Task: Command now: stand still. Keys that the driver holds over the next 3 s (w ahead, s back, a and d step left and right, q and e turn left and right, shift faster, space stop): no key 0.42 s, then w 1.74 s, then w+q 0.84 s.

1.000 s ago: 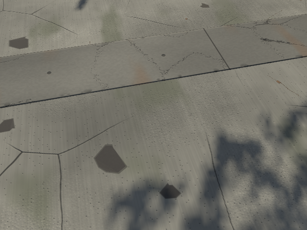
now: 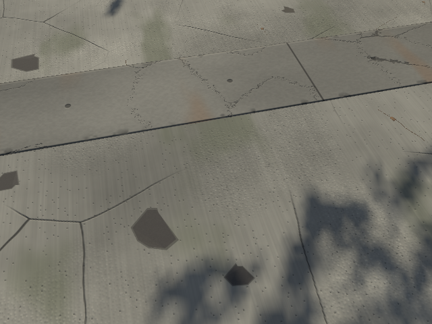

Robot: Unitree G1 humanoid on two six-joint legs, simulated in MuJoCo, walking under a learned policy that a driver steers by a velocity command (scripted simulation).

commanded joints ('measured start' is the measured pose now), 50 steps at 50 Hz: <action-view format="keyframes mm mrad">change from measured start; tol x16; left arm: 1 82 71 10 -6 0 -4 2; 35 273 187 52 -31 -33 -96 -25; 40 -75 110 28 -204 -35 -117 -32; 50 -261 68 17 -306 -15 -110 -71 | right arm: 1 82 -71 -10 -6 0 -4 -2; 36 40 -24 -6 -127 30 -134 40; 40 552 -276 -93 27 21 -134 51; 44 263 -128 -30 -67 1 -115 60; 50 244 -121 -2 -82 -14 -84 32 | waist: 1 0 1 49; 36 17 -176 131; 39 -188 -30 49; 40 -226 307 -8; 44 -45 24 71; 50 -37 54 114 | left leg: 1 -42 2 4 -84 174 16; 21 -75 5 0 -94 113 21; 26 -192 10 -30 -72 -429 90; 36 -377 -11 45 231 -128 127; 39 198 29 -87 -110 -42 164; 41 442 374 -705 -290 186 302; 45 338 252 -245 -290 496 188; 50 86 142 -57 -383 558 155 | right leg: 1 -41 -4 -1 -85 175 -15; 21 -75 -7 2 -95 112 -19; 25 -163 5 12 -78 -404 -73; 33 -47 -172 318 -194 -434 -211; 35 -8 -297 525 -265 -360 -283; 38 -133 -247 356 -118 -12 -212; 40 -602 45 -55 523 172 -46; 41 -725 45 43 700 -153 -58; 42 -785 -15 86 826 -124 -80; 50 -601 -80 -94 421 274 -42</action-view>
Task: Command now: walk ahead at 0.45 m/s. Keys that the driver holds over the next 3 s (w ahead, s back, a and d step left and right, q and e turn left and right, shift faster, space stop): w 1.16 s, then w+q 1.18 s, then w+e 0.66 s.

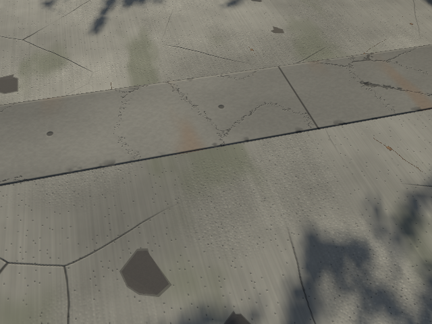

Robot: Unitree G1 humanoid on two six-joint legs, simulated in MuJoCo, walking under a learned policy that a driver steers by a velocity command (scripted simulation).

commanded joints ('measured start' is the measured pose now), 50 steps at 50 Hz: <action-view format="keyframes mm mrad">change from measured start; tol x32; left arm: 1 -187 -43 -29 -119 7 -1 -8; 7 -268 65 -5 -188 -5 -8 -21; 11 304 249 62 -39 12 15 10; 50 67 82 23 -25 20 41 29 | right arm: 1 23 -134 -13 -47 -3 -5 -22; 12 137 -5 7 -82 1 -21 11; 33 -592 -144 -48 -329 27 -23 19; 40 -37 -360 -126 -204 2 -30 23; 50 -237 -221 -80 -194 -2 -36 18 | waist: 1 -6 81 196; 10 242 181 -117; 12 148 -278 -430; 21 1 -28 66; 35 104 -49 100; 40 -58 329 -373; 50 57 73 36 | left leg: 1 -186 176 -73 -133 552 86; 10 -46 221 -39 452 1134 23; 12 -626 -54 -136 1135 -243 -24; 13 -714 12 -186 1225 -213 10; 35 -674 130 -5 286 267 -15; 38 -192 96 15 263 254 61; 40 362 468 -722 93 91 273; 50 -190 271 -148 -104 413 166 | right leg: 1 4 21 -52 -307 162 23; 10 665 100 -15 -584 153 -119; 12 1214 -348 781 -724 -77 -356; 19 439 -124 242 -1000 74 -201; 31 642 -126 126 -983 109 -149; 38 648 -90 63 -495 473 -61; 41 -49 70 160 232 -372 0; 50 4 -81 92 -111 42 37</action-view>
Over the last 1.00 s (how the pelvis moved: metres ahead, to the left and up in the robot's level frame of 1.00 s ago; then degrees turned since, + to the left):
0.14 0.04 0.01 1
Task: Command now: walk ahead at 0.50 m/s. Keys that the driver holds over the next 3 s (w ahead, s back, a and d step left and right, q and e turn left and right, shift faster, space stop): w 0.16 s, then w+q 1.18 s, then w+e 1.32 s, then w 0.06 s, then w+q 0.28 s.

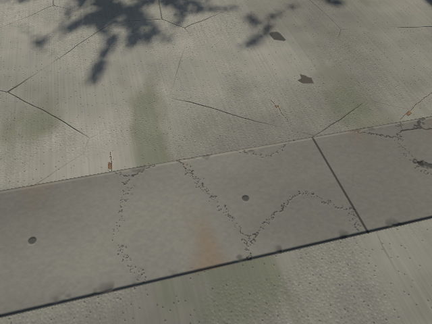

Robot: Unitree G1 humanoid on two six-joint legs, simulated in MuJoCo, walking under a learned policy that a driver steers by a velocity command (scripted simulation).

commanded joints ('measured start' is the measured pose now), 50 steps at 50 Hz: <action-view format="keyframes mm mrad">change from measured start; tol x32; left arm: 1 6 39 16 -46 8 4 4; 50 -43 116 43 -113 0 -74 1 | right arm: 1 6 -141 -29 -37 1 -10 -17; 50 -51 -147 -70 -224 20 40 -1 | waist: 1 31 98 17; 14 -12 127 80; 19 146 -249 -451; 27 5 -38 15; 50 4 57 -102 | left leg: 1 59 276 -206 -173 244 150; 16 196 266 -188 125 502 71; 20 -580 71 -224 1048 -401 -35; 39 -558 173 -39 395 100 -15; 44 -32 -9 78 275 -4 99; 46 541 377 -791 68 -144 366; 50 189 281 -480 -10 91 225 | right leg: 1 -113 -34 23 -108 134 21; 14 4 61 -17 -571 164 -8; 17 593 38 6 -552 170 -85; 19 1079 -334 682 -714 -3 -270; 25 430 -158 103 -911 66 -131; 39 678 -191 -220 -884 298 -105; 43 708 -183 -280 -564 845 -60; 45 353 -87 -308 -7 452 28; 46 -70 142 -151 340 -365 81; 50 -102 -8 45 170 -165 16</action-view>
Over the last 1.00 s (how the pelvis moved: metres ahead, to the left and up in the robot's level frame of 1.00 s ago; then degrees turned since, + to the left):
0.55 0.06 0.01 0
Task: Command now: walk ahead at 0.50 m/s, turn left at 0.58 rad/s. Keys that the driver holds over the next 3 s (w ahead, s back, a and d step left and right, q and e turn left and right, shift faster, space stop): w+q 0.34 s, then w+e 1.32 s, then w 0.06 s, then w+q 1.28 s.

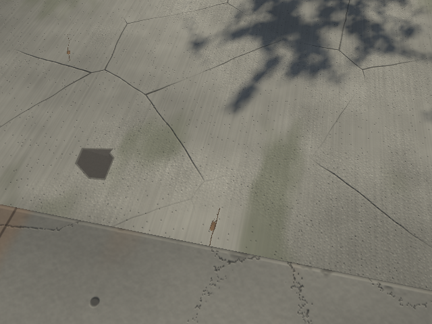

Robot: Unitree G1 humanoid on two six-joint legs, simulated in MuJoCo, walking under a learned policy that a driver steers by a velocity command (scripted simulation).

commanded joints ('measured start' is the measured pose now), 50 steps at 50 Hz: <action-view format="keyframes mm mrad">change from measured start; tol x16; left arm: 1 -22 120 30 -88 17 -23 3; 15 -311 77 13 -229 20 -13 -28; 22 208 197 61 -93 21 -18 -44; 26 30 81 14 -142 29 14 -39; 44 301 28 -8 -182 -4 48 9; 50 142 90 33 -193 -3 99 -6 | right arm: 1 46 -92 -18 -68 -12 -22 -11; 22 369 -56 17 -39 19 -20 -59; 25 87 -125 1 -92 -9 -38 -51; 37 -169 -59 26 -186 -7 -72 -26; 44 226 -248 -43 -101 -21 -59 -31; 50 38 -71 0 -90 -12 -68 -12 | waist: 1 1 36 -146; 19 18 153 -128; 22 53 -302 -377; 25 44 -40 -67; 41 -23 -114 -100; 44 -63 418 -330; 50 -5 117 -46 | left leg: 1 336 264 -415 -314 185 196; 18 314 213 -438 -151 178 94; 20 212 117 -330 184 244 30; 22 -315 -33 -231 710 -401 -70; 23 -406 35 -226 772 -338 -65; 35 -54 77 -89 14 200 -128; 41 219 63 -93 -122 117 -91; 43 588 358 -351 -140 67 28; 44 697 504 -730 -251 -213 160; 50 303 330 -281 -390 58 98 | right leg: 1 -304 -73 87 -48 91 -19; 11 -217 37 48 -639 519 45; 19 71 74 26 -795 385 -51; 22 700 -318 852 -946 -4 -350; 27 220 -124 435 -1011 241 -246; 39 117 -68 356 -942 310 -198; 41 80 -36 376 -856 269 -158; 44 -382 119 128 -153 -178 -57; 45 -455 58 161 -45 -108 -51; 50 -357 -48 142 -122 125 -25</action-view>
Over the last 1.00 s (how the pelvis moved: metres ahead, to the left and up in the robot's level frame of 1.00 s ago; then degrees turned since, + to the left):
0.51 0.05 -0.02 25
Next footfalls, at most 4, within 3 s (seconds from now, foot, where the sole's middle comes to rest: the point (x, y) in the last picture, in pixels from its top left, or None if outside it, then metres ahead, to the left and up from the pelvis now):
0.40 right None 0.41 -0.11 -0.76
0.84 left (168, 277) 0.58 0.17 -0.76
1.44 right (270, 219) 0.86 -0.18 -0.88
1.86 left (253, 146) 1.21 -0.14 -0.88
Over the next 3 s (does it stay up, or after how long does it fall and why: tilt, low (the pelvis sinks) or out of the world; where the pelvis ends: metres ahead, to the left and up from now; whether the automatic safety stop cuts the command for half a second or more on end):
stays up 1.59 -0.26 -0.12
